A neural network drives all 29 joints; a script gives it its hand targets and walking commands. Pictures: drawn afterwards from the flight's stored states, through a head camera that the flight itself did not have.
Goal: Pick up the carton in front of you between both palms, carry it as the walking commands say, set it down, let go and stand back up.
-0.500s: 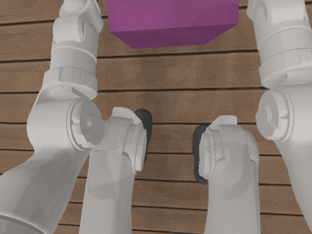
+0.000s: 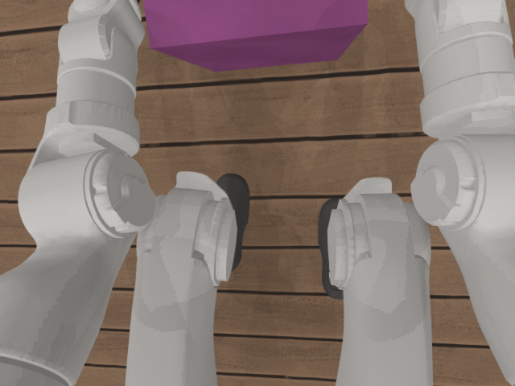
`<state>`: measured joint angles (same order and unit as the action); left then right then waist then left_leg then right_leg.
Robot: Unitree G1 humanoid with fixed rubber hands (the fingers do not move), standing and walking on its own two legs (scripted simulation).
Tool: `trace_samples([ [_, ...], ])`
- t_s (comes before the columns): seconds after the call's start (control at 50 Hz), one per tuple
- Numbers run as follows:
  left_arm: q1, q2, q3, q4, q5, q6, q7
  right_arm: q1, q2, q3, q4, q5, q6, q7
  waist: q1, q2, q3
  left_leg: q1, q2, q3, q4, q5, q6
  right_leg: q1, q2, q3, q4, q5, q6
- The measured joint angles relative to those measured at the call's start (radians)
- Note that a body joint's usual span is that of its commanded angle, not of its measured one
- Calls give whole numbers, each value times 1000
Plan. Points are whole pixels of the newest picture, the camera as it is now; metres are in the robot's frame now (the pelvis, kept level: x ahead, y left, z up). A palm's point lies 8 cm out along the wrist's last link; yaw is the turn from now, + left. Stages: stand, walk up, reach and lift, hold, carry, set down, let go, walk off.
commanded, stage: set down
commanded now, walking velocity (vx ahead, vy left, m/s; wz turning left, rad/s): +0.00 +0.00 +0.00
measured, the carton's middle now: out of the picture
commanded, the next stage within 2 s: let go in 1.46 s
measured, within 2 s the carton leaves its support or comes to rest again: neither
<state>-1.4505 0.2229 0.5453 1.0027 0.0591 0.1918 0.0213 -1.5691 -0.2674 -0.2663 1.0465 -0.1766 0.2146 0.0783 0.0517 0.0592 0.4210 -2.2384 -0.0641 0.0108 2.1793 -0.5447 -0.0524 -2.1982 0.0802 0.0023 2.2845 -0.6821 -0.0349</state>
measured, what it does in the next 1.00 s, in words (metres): rises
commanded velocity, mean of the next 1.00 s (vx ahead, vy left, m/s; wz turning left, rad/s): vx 0.00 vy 0.00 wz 0.00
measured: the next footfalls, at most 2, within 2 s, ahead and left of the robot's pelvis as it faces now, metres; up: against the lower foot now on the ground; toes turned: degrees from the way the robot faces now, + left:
none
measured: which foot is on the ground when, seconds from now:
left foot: down 0.00-1.00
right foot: down 0.00-1.00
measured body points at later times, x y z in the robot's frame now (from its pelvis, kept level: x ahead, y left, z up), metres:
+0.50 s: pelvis +0.00 +0.00 +0.00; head +0.37 -0.02 +0.24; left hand +0.55 +0.20 -0.17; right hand +0.61 -0.18 -0.16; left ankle +0.13 +0.12 -0.33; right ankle +0.09 -0.10 -0.33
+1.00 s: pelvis +0.00 +0.00 +0.12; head +0.35 -0.01 +0.40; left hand +0.55 +0.21 +0.00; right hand +0.61 -0.18 +0.01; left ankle +0.13 +0.12 -0.33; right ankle +0.08 -0.10 -0.33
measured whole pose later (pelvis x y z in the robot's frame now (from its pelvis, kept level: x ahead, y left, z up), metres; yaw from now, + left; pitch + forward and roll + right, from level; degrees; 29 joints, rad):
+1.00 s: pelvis +0.00 +0.00 +0.12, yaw +0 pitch +46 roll +2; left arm -1.29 0.19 0.35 0.83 -0.09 0.20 0.17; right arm -1.50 -0.49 -0.11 1.10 0.05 0.21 0.03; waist 0.10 0.00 0.08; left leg -2.10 -0.05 0.00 1.75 -0.46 -0.02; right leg -2.06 0.07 0.02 1.83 -0.57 -0.02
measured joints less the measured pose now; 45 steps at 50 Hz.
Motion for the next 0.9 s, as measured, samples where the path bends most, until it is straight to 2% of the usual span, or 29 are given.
trace_samples([
  [0.14,-20,1,9,28,7,-17,-2,-10,-14,14,16,-12,-13,7,4,-5,26,15,1,0,7,1,-8,9,2,0,11,3,-3],
  [0.2,-37,7,-11,69,-6,-47,11,-17,-44,62,57,13,-32,-19,11,-9,55,29,4,2,8,1,-11,20,4,2,14,6,-2],
  [0.24,-49,18,-52,106,-39,-72,36,-13,-81,107,78,64,-50,-59,15,-12,81,41,6,5,6,1,-11,30,6,5,12,7,1],
  [0.3,-50,41,-119,142,-114,-106,75,-7,-156,192,102,181,-74,-100,15,-18,102,48,11,12,3,1,-4,36,8,11,10,6,5],
  [0.38,-41,68,-198,144,-189,-129,100,-26,-244,312,125,331,-93,-107,13,-31,91,33,27,20,5,0,12,25,5,9,9,4,8],
  [0.46,-28,66,-243,104,-218,-125,115,-68,-277,371,143,406,-92,-97,27,-47,60,19,37,20,8,-2,20,10,12,8,6,7,12],
  [0.54,2,48,-264,31,-236,-104,135,-75,-268,361,135,401,-80,-97,39,-51,5,4,33,19,-6,4,23,0,8,9,-11,10,15],
  [0.66,66,21,-292,-97,-254,-46,162,-3,-232,265,61,323,-38,-109,45,-51,-94,27,12,7,-88,22,22,35,-12,4,-95,16,12],
  [0.76,93,-4,-267,-103,-214,-13,165,30,-222,203,82,275,-21,-93,46,-54,-195,58,6,-5,-198,44,23,68,-17,2,-211,43,12],
  [0.9,127,-32,-214,-123,-154,-2,153,46,-226,173,94,244,-19,-61,50,-61,-300,99,13,-10,-341,73,27,101,-11,10,-361,86,18],
])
